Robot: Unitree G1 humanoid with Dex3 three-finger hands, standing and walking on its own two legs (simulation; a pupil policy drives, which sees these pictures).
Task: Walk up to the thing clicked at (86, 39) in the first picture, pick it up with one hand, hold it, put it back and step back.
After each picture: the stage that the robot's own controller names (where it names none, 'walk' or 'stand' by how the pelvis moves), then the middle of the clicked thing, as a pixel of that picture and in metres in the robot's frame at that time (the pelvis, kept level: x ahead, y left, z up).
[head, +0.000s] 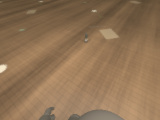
stand; (86, 38) +1.85 +0.18 -0.66
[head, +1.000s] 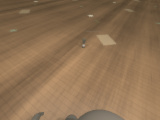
walk; (83, 43) +1.71 +0.17 -0.65
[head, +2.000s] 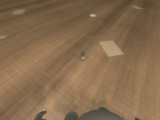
walk; (83, 55) +1.17 +0.15 -0.65
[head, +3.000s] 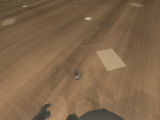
walk; (76, 74) +0.72 +0.22 -0.63
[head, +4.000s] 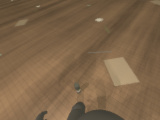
walk; (77, 88) +0.46 +0.25 -0.64
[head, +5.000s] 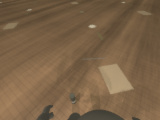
stand; (72, 98) +0.36 +0.23 -0.65
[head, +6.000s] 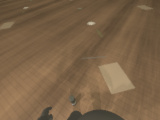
stand; (72, 100) +0.31 +0.24 -0.64
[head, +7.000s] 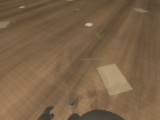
stand; (72, 103) +0.29 +0.21 -0.66
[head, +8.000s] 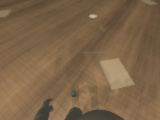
stand; (74, 95) +0.33 +0.18 -0.64
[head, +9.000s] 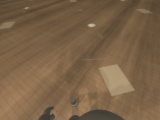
stand; (73, 102) +0.31 +0.21 -0.66
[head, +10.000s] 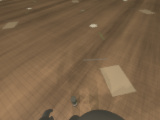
stand; (74, 101) +0.32 +0.20 -0.66
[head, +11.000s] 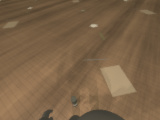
stand; (74, 101) +0.32 +0.20 -0.66
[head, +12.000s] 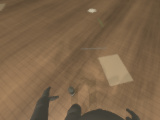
go down; (71, 91) +0.34 +0.21 -0.61
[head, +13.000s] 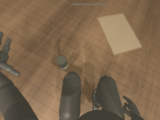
go down; (63, 64) +0.40 +0.25 -0.26
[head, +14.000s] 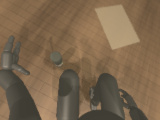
close in; (57, 60) +0.39 +0.26 -0.22
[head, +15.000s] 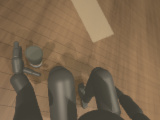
close in; (35, 59) +0.37 +0.30 -0.15
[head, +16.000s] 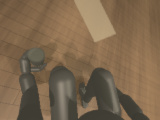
lift; (37, 60) +0.36 +0.29 -0.16
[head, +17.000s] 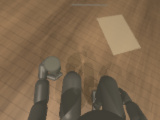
lift; (54, 69) +0.31 +0.27 -0.04
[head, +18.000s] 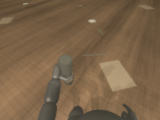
hold; (67, 72) +0.32 +0.17 +0.08
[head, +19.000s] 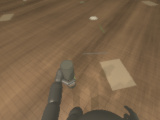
hold; (69, 76) +0.31 +0.17 +0.03
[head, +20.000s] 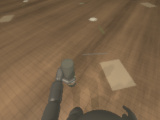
crouch; (69, 74) +0.32 +0.16 +0.04
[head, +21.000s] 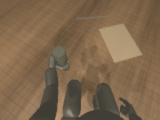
crouch; (62, 60) +0.40 +0.21 -0.04
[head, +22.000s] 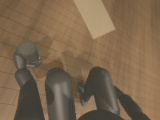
lower; (32, 57) +0.39 +0.30 -0.16
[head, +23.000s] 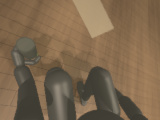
lower; (30, 53) +0.40 +0.31 -0.16
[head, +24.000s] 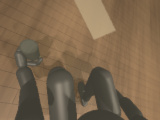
lower; (33, 55) +0.38 +0.31 -0.16
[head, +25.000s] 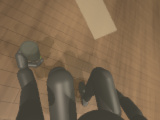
lower; (33, 56) +0.38 +0.31 -0.16
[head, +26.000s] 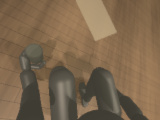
loosen; (36, 58) +0.37 +0.30 -0.16
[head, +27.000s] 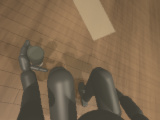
withdraw; (36, 59) +0.37 +0.29 -0.16
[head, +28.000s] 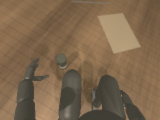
walk; (62, 63) +0.39 +0.26 -0.23
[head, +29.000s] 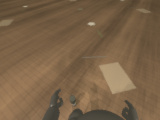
stand; (73, 101) +0.33 +0.19 -0.59
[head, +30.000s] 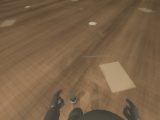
stand; (73, 99) +0.35 +0.21 -0.60
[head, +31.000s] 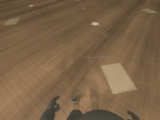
stand; (74, 99) +0.34 +0.20 -0.62
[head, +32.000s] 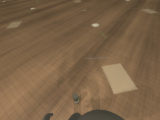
walk; (76, 99) +0.36 +0.19 -0.65
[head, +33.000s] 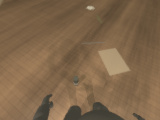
walk; (76, 81) +0.47 +0.16 -0.64
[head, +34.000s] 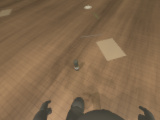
walk; (76, 65) +0.76 +0.27 -0.62
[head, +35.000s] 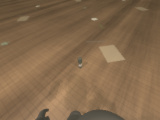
stand; (80, 62) +1.01 +0.23 -0.64
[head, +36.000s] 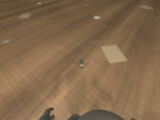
stand; (81, 63) +0.99 +0.20 -0.66
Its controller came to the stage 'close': yes
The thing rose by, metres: 0.67
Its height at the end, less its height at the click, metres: +0.00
